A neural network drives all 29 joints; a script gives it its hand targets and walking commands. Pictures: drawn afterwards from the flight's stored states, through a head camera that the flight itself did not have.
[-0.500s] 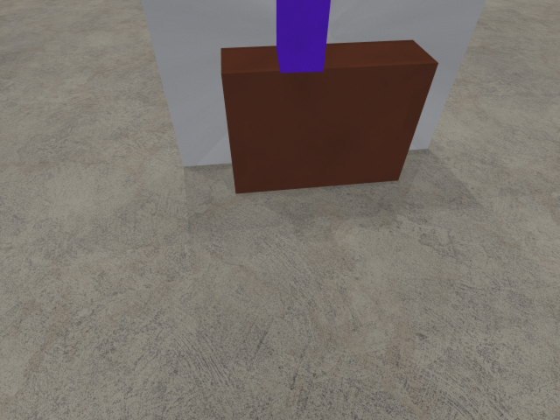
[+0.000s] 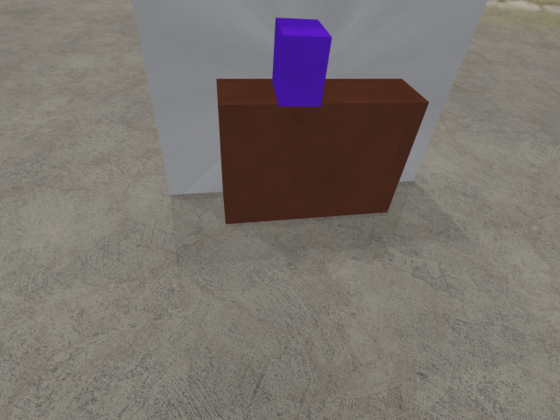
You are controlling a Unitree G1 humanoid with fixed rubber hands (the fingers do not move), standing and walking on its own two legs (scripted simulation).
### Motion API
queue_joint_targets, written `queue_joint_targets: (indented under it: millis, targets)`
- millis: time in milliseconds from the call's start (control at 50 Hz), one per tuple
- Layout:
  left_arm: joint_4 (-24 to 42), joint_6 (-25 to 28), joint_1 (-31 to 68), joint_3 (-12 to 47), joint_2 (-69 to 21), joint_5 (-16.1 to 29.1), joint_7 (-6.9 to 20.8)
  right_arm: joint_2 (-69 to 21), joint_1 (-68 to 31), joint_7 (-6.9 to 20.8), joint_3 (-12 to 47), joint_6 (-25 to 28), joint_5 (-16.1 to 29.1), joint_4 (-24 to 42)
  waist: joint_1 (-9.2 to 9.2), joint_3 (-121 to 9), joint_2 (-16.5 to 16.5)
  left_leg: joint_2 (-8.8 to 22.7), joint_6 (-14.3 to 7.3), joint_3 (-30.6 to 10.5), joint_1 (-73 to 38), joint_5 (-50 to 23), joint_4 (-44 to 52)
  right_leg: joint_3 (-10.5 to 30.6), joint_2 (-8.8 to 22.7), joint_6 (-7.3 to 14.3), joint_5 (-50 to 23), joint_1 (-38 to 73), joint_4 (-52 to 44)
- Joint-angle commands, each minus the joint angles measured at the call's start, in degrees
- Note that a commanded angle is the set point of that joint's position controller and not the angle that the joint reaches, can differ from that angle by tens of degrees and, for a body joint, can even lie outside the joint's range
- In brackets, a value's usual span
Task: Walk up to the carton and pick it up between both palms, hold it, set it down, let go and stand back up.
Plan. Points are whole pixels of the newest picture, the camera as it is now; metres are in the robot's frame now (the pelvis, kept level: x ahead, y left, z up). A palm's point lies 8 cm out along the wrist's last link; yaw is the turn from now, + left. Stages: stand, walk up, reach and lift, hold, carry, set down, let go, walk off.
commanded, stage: walk up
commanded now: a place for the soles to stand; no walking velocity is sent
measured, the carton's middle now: (298, 62) +1.44 -0.11 +0.02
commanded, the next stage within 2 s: none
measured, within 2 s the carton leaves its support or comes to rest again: neither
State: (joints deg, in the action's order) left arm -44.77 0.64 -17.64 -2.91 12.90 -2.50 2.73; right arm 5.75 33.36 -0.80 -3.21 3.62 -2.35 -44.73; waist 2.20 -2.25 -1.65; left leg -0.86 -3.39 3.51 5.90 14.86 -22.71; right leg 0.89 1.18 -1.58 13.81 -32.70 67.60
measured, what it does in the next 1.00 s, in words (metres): walks ahead: right foot, then left foot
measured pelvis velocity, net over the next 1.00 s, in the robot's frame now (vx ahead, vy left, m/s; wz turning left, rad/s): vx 0.50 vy -0.01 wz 0.03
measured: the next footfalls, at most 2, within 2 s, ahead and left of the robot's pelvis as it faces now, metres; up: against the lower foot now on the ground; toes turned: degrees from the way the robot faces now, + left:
right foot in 0.34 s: +0.35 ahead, -0.12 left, +0.00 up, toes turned -5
left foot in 0.86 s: +0.58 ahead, +0.05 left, +0.00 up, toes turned +8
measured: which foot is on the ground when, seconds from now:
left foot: down 0.00-0.36, up 0.38-0.84, down 0.86-1.00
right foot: up 0.00-0.32, down 0.34-0.88, up 0.90-1.00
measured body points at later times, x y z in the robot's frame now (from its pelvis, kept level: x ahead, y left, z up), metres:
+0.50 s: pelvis +0.25 -0.06 -0.02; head +0.27 -0.06 +0.43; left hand +0.37 +0.17 -0.12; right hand +0.31 -0.29 -0.15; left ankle +0.16 +0.07 -0.64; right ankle +0.31 -0.12 -0.75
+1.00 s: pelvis +0.50 -0.01 -0.02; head +0.51 +0.01 +0.43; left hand +0.50 +0.23 -0.16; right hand +0.65 -0.21 -0.11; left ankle +0.54 +0.04 -0.75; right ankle +0.40 -0.14 -0.64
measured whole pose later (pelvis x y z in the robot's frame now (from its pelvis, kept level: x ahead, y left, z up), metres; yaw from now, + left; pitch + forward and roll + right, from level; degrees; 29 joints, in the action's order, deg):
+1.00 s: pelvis +0.50 -0.01 -0.02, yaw +2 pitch +0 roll -2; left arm -41.8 1.0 -27.9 -3.0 10.4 -1.5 1.0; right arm 5.7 14.5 -1.4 -2.0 4.6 -2.8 -36.5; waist -0.6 0.5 0.1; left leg -0.5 -6.0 7.3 19.4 14.7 -33.6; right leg -0.9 -1.4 1.1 25.3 -21.9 69.5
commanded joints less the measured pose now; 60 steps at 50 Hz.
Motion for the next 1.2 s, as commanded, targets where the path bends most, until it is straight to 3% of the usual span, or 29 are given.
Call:
queue_joint_targets:
  millis: [0,20,140,200,260,300,320,340,360,380,420,440,520,600,640,680,740,780,820,840,860,880,900,920,960,980,1020,1080,1180]
  targets:
    - [2.94,0.0,0.37,0.81,-0.34,0.05,0.35,5.12,1.66,0.04,-1.39,2.5,-0.33,4.19,-1.63,12.2,4.19,12.42,0.11,-16.24,3.36,11.35,15.51,0.81,2.6,-0.73,-7.81,-11.65,-0.97]
    - [4.38,0.05,3.46,0.88,-0.6,0.23,0.39,5.56,3.31,-0.26,-1.34,2.64,0.01,3.37,-0.32,12.81,6.96,12.81,-0.54,-15.96,1.24,11.47,16.06,-0.41,2.82,-0.45,-8.38,-13.87,-2.46]
    - [9.43,1.14,16.81,2.68,-3.79,0.38,0.5,5.5,6.48,-0.2,-1.62,3.09,0.15,3.6,3.8,9.98,5.53,9.06,-4.77,-9.7,-4.72,-6.14,11.75,-8.18,1.06,0.89,-10.78,-10.02,-24.59]
    - [11.77,1.01,18.96,2.64,-3.7,0.47,-0.14,7.12,6.82,-0.5,-1.5,2.83,-0.29,3.67,4.58,10.86,9.78,11.74,-5.01,-11.0,-5.86,-6.5,10.58,-8.72,1.62,2.82,-8.29,-6.58,-31.28]
    - [12.68,1.56,15.36,2.1,-3.35,0.73,-0.67,8.06,4.85,-0.26,-2.18,2.23,-0.07,3.86,2.0,9.93,9.71,12.49,-5.5,-12.03,-5.01,-6.13,7.18,-8.52,1.88,5.62,-3.96,1.27,-36.07]
    - [10.61,2.09,5.63,0.09,-1.92,0.31,-1.46,9.55,2.95,0.14,-2.49,1.83,-0.03,3.62,-3.7,3.7,3.14,11.49,-5.35,-10.11,-1.48,-14.91,-5.85,-9.12,-0.26,7.57,-4.63,16.79,-39.69]
    - [9.04,2.59,-1.56,-1.28,0.54,-0.45,-2.25,7.58,5.0,0.54,-1.75,1.6,0.11,2.85,-6.29,-1.62,-3.54,8.26,-4.3,-8.12,7.26,-10.88,-19.08,-5.83,2.04,8.39,-1.55,30.9,-36.56]
    - [8.69,2.83,-10.83,-3.11,4.99,-1.0,-3.29,4.94,6.06,1.02,-0.43,1.29,0.56,4.53,-9.08,-12.57,-12.49,2.14,-0.75,-4.16,18.54,6.78,-38.25,14.01,15.34,11.98,13.21,45.11,-39.5]
    - [9.87,2.89,-11.81,-4.19,6.0,-0.77,-3.72,5.33,4.46,0.79,-0.29,0.41,1.83,7.0,-9.39,-12.96,-9.8,-3.58,1.27,-4.13,30.44,20.32,-52.45,36.73,26.39,19.21,20.07,48.64,-49.06]
    - [10.81,2.92,-8.85,-3.56,3.71,-0.18,-4.42,9.69,-1.86,0.3,-0.95,-0.09,1.64,9.51,-9.39,-9.39,-2.39,-1.72,1.45,-7.07,33.83,16.92,-59.99,40.59,26.16,20.35,19.82,42.99,-53.52]
    - [12.14,4.15,-1.28,-2.44,1.69,0.14,-5.05,8.12,-7.02,1.01,-0.51,-0.26,1.94,10.09,-5.66,-0.47,0.01,3.13,1.22,-8.35,33.57,8.49,-58.52,20.73,20.6,13.27,4.22,30.43,-51.54]
    - [10.97,5.0,0.93,-1.64,-0.62,0.47,-4.67,6.47,-4.75,1.34,-0.68,-0.41,1.21,8.26,-2.68,1.32,1.25,5.48,1.51,-7.37,28.89,6.77,-53.46,13.06,17.91,12.4,1.89,23.02,-51.93]
    - [5.85,6.84,-2.41,-0.93,-2.99,0.86,-3.71,3.89,-4.59,2.84,-0.01,-0.62,0.09,7.4,-0.04,4.4,-2.53,5.6,3.54,-4.84,25.24,0.0,-48.86,3.72,12.04,10.93,-8.64,13.92,-54.52]
    - [4.65,6.87,-6.71,-1.07,-0.97,0.82,-2.97,2.7,-12.87,3.09,1.32,-0.9,-0.26,8.47,-1.22,5.44,-3.43,5.96,4.78,-2.68,29.09,-9.47,-38.03,-0.78,8.08,8.37,-5.76,15.99,-55.78]
    - [4.07,6.65,-11.14,-1.0,-0.6,1.16,-2.92,2.29,-22.32,2.89,2.18,-0.7,0.27,11.08,-4.42,7.86,-3.7,4.54,4.36,1.14,31.53,-10.41,-29.56,0.29,7.08,6.39,-10.78,20.12,-56.32]
    - [4.09,6.48,-13.38,-1.24,0.81,1.0,-2.64,2.42,-26.41,2.84,2.7,-0.32,-0.08,11.96,-5.59,6.29,-1.85,3.74,4.19,3.57,30.96,-11.26,-20.11,-1.59,6.51,7.95,-14.73,25.34,-54.29]
    - [4.24,5.6,-17.54,-1.93,3.13,0.96,-2.7,1.51,-30.97,2.45,3.18,0.06,-0.55,13.48,-7.91,6.1,-4.7,2.11,2.42,4.41,30.34,-6.5,-13.77,1.7,9.81,8.24,-13.65,30.55,-52.47]
    - [4.71,5.04,-17.11,-2.2,4.09,1.13,-2.7,2.33,-29.81,2.62,2.7,0.52,-0.16,13.98,-6.16,5.76,-3.62,2.21,0.09,3.48,23.78,-4.94,-13.68,3.37,10.7,9.35,-9.19,26.96,-52.16]
    - [5.85,4.43,-13.68,-2.56,5.56,1.24,-2.82,3.89,-21.24,1.88,1.53,1.03,-0.96,13.58,-0.89,3.56,-2.77,2.41,-2.36,1.54,13.94,-2.22,-7.52,4.01,11.85,10.51,-11.49,25.94,-43.96]
    - [6.13,4.24,-14.1,-2.35,3.36,1.14,-2.61,5.99,-15.82,1.2,0.16,1.62,-1.68,11.69,1.0,-0.28,5.04,2.34,-3.24,0.26,5.81,-2.5,-4.51,1.9,9.45,9.75,-12.82,24.7,-33.73]
    - [7.6,3.96,-15.62,-1.37,1.1,1.37,-2.1,8.46,-8.21,0.39,-1.16,2.04,-2.39,10.43,3.67,-6.9,10.88,11.23,-6.36,-12.43,-8.23,4.74,-4.58,-3.82,4.15,6.81,-2.81,13.76,-17.01]
    - [8.57,3.27,-17.34,-0.27,-1.27,1.55,-1.63,13.04,-3.07,-0.29,-2.98,1.75,-2.34,10.75,4.58,-10.06,17.14,25.0,-10.64,-38.43,-18.04,13.84,2.9,-3.99,-3.7,4.18,21.5,-1.36,-0.8]
    - [9.31,2.19,-15.25,-1.77,3.12,0.69,-2.03,12.55,-6.13,-1.25,-3.19,0.89,-0.58,10.8,3.89,-10.37,11.63,27.25,-14.44,-44.32,-15.24,21.17,7.6,-0.74,-3.56,3.49,20.93,-5.36,6.96]
    - [10.05,1.75,-11.78,-1.61,3.81,0.21,-1.92,8.17,-9.52,-1.55,-1.9,0.87,-0.25,12.5,3.02,-3.52,5.9,25.3,-12.34,-35.81,-8.93,15.28,6.9,1.0,-1.21,2.9,16.71,-7.53,10.12]
    - [9.29,1.73,-9.58,-0.55,0.63,1.18,-1.77,5.57,-13.68,-1.33,-0.86,2.11,-0.01,12.27,-0.27,2.74,3.95,18.58,-5.95,-21.56,-0.1,-4.66,6.14,2.89,0.85,2.17,8.89,-4.96,6.29]
    - [7.84,1.47,-10.42,-0.84,0.03,1.0,-1.49,4.24,-13.51,-1.14,-0.59,2.77,0.0,10.69,-1.4,3.4,3.88,16.49,-2.66,-17.52,3.0,-12.54,6.59,3.19,1.18,1.72,6.66,-1.69,4.03]
    - [5.93,1.11,-11.26,-0.18,-2.24,1.0,-1.12,6.04,-11.43,-0.83,-1.14,3.47,-0.01,9.34,-2.91,3.4,3.8,13.21,-0.72,-10.99,6.05,-19.63,6.77,1.8,0.74,0.75,2.05,1.51,2.77]
    - [5.48,0.9,-6.94,0.26,-4.04,0.92,-0.66,4.21,-7.9,-0.21,-1.4,3.95,0.72,7.44,-3.11,4.94,9.05,9.32,-0.43,-5.1,4.69,-25.44,7.1,-1.28,0.05,-0.12,-3.52,-2.14,-0.19]
    - [9.48,0.87,7.59,2.0,-4.62,0.08,-0.56,6.58,-0.91,-0.55,-1.81,3.65,0.47,6.81,0.86,3.37,8.44,10.37,0.41,-6.87,-4.1,-22.22,6.57,-4.28,0.8,-0.71,-8.47,-8.13,-14.62]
